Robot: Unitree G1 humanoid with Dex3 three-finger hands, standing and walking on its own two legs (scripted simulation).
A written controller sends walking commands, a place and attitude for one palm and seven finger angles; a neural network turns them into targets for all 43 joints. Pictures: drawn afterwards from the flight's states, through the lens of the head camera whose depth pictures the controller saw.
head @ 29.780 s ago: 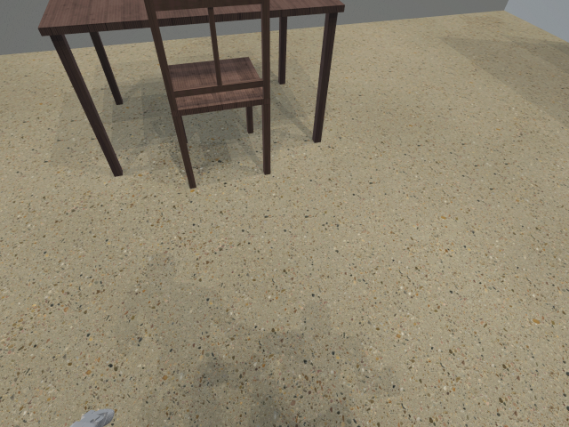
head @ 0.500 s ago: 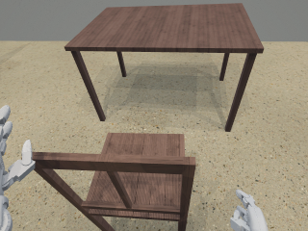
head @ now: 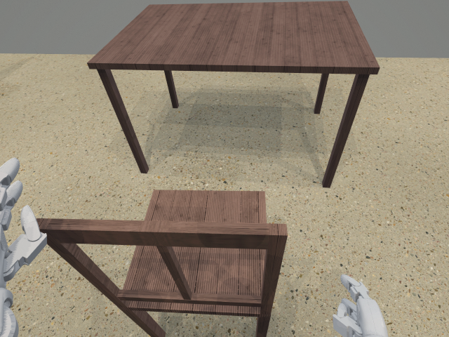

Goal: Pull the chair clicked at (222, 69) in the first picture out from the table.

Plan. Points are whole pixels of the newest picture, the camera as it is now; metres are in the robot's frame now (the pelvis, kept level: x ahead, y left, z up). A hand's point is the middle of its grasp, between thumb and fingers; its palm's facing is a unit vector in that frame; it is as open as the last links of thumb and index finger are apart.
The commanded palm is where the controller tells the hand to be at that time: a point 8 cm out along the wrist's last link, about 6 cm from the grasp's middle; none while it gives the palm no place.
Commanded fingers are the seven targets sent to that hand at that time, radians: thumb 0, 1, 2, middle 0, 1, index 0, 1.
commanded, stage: step back with the hand held close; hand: left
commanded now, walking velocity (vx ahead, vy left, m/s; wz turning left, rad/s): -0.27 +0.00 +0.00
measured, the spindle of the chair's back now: (177, 273) +0.26 +0.15 -0.10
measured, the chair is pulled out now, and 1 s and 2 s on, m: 0.66 0.66 0.66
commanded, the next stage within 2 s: none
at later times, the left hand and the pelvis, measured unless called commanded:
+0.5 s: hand (12, 292) +0.13 +0.27 +0.16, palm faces +0.48 -0.73 -0.48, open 7.5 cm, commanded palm +0.08 +0.30 +0.18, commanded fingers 0.00 0.90 0.90 -0.20 -0.30 -0.20 -0.30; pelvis -0.07 +0.00 -0.01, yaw +0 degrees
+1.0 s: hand out of the picture +0.09 +0.27 +0.16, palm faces +0.49 -0.71 -0.51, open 7.5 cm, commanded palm +0.02 +0.31 +0.18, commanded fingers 0.00 0.90 0.90 -0.20 -0.30 -0.20 -0.30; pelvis -0.11 +0.00 -0.02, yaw +1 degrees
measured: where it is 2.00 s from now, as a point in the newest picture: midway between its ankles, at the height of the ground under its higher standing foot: outside the picture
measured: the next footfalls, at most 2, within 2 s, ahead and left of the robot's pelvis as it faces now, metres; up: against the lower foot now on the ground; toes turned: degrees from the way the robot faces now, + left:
left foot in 1.80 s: -0.16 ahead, +0.11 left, +0.00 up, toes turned -1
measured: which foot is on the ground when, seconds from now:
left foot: down 0.00-1.00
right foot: down 0.00-1.00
